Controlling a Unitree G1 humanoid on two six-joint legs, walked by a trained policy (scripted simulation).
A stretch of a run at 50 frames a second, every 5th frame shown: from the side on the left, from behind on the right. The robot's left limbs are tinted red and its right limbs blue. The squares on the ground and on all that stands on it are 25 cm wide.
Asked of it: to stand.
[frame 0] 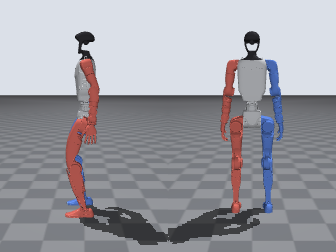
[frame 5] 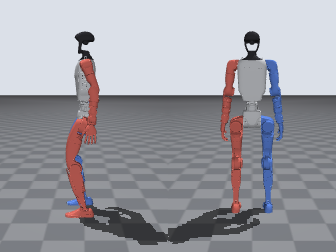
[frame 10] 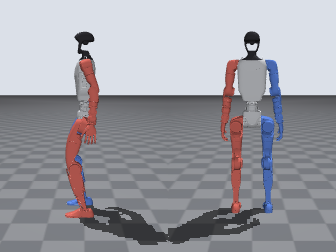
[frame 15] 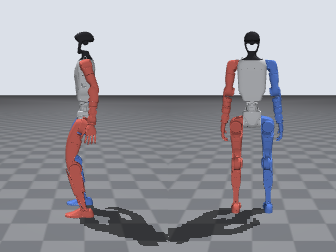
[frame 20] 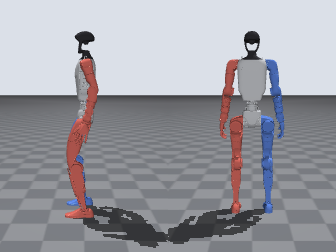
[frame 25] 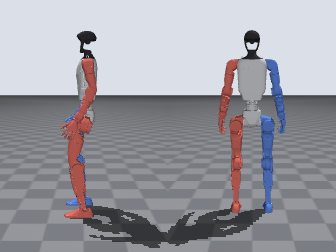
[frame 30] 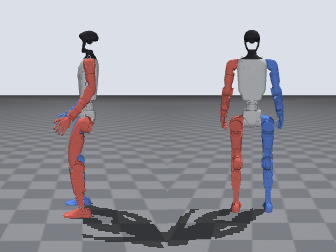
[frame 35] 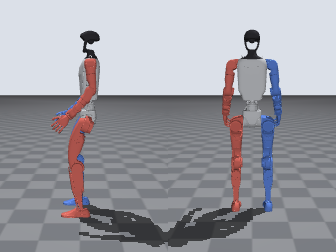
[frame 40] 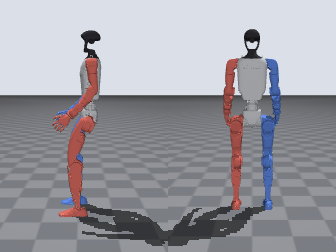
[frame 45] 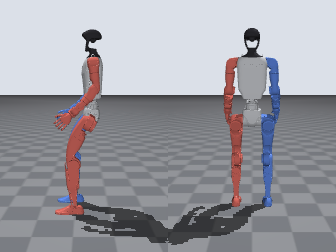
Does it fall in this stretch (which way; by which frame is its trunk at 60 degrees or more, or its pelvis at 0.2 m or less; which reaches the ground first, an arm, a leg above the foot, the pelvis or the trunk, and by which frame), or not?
no
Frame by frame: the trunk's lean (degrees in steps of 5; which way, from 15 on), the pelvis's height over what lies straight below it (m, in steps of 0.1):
0: 0, 0.8
5: 0, 0.8
10: 0, 0.8
15: 0, 0.8
20: 0, 0.8
25: 0, 0.8
30: 0, 0.8
35: 0, 0.8
40: 0, 0.8
45: 0, 0.8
